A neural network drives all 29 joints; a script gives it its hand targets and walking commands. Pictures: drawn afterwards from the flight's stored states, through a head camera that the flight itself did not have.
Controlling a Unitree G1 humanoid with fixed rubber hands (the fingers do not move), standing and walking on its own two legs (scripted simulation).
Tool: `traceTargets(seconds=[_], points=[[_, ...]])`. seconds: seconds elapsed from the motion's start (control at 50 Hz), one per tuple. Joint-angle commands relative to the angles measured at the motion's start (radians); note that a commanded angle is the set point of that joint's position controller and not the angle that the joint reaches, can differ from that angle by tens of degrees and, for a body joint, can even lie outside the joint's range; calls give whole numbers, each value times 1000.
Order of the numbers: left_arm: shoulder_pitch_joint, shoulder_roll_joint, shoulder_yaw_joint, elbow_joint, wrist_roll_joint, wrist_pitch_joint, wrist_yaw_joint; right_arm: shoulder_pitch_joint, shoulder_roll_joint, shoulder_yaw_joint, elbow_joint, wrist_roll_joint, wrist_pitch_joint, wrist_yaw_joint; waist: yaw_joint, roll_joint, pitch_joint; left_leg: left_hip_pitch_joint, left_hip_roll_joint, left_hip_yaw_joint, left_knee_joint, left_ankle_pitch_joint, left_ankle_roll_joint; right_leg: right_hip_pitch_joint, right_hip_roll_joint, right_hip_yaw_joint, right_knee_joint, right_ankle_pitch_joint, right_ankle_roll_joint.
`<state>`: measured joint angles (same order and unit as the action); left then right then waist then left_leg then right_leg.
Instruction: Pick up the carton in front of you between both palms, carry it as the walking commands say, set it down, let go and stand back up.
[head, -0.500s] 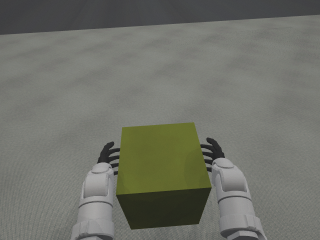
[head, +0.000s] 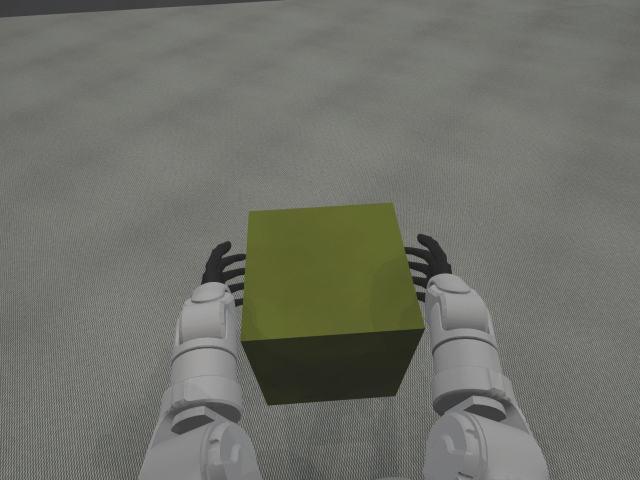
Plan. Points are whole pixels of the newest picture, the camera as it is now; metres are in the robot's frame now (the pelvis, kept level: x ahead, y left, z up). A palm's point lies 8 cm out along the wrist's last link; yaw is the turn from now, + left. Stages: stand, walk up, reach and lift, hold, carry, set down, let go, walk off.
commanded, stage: set down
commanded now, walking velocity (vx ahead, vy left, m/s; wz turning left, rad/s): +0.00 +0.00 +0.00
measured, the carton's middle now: (326, 309) +0.36 +0.00 -0.04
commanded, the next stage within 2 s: none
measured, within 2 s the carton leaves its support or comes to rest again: neither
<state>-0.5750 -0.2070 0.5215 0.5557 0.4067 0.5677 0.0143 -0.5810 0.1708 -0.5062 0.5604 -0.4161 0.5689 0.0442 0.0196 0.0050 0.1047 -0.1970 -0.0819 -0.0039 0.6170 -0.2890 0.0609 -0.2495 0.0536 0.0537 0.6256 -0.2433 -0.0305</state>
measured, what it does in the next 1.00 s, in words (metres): lowers itself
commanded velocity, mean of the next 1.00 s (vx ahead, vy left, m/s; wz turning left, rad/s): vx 0.00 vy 0.00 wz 0.00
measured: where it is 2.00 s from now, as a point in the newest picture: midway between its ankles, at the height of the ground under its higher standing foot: outside the picture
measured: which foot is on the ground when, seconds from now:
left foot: down 0.00-1.00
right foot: down 0.00-1.00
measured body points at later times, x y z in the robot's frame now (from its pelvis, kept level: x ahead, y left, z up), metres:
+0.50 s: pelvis -0.01 -0.03 -0.09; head +0.21 -0.03 +0.31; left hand +0.39 +0.17 -0.16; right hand +0.42 -0.13 -0.17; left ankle +0.04 +0.08 -0.72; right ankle +0.07 -0.10 -0.72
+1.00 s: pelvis -0.03 -0.02 -0.22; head +0.25 -0.02 +0.14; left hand +0.42 +0.18 -0.32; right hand +0.47 -0.12 -0.32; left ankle +0.04 +0.09 -0.72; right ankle +0.07 -0.11 -0.72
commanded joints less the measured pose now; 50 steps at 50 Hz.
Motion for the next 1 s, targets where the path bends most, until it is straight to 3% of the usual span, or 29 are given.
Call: traceTargets(seconds=[0.0, 0.08, 0.16, 0.22, 0.28, 0.34, 0.4, 0.44, 0.62, 0.82, 0.96, 0.98], points=[[-544, -671, -207, 140, -49, -82, -160, -534, 689, 231, 190, 48, -89, 136, 38, -19, -173, -182, 36, -117, -101, -127, 1, -69, 25, 44, -40, -135, -22], [-487, -599, -225, 98, -47, -185, -176, -459, 642, 231, 177, 30, -196, 130, 39, -22, -312, -282, 15, -93, -6, 96, -20, -140, 30, 59, 26, 49, -11], [-517, -666, -375, 50, -143, -355, -207, -460, 726, 386, 156, 103, -369, 107, 30, -32, -536, -418, -14, -90, 132, 280, -45, -181, 32, 81, 137, 296, -2], [-566, -700, -499, 50, -211, -445, -222, -567, 781, 553, 65, 184, -460, 71, 29, -60, -814, -592, -40, -81, 237, 305, -56, -106, 19, 119, 249, 481, 9], [-588, -693, -602, 27, -252, -474, -217, -601, 822, 684, 11, 242, -478, 30, 53, -66, -1084, -759, -51, -73, 305, 270, -57, 21, 10, 148, 351, 570, 19], [-581, -690, -618, 27, -258, -462, -213, -585, 847, 725, 34, 260, -457, 14, 82, -53, -1102, -866, -52, -67, 351, 200, -58, -53, 17, 144, 402, 467, 25], [-605, -713, -572, 54, -243, -433, -233, -612, 855, 691, 70, 252, -433, 27, 87, -34, -1007, -913, -54, -59, 396, 108, -55, -267, 35, 126, 410, 252, 29], [-627, -728, -549, 71, -242, -412, -250, -649, 852, 681, 72, 254, -421, 38, 85, -41, -994, -946, -56, -56, 436, 79, -55, -358, 41, 117, 433, 191, 28], [-713, -745, -502, 124, -254, -361, -265, -730, 790, 605, 136, 230, -385, 50, 52, -60, -1030, -1116, -65, -44, 607, 81, -73, -632, 72, 72, 603, 152, 20], [-826, -735, -542, 99, -305, -361, -189, -860, 738, 631, 173, 294, -388, 62, 62, -57, -1188, -1180, -80, -40, 797, 166, -101, -905, 100, 30, 818, 170, 24], [-965, -702, -577, 42, -355, -356, -135, -992, 681, 653, 182, 351, -385, 50, 68, -61, -1273, -1197, -87, -28, 915, 145, -110, -1032, 112, 5, 944, 112, 24], [-976, -695, -559, 59, -350, -353, -131, -1002, 681, 645, 201, 347, -383, 50, 81, -57, -1267, -1227, -87, -21, 920, 125, -109, -1050, 112, 2, 956, 84, 17]])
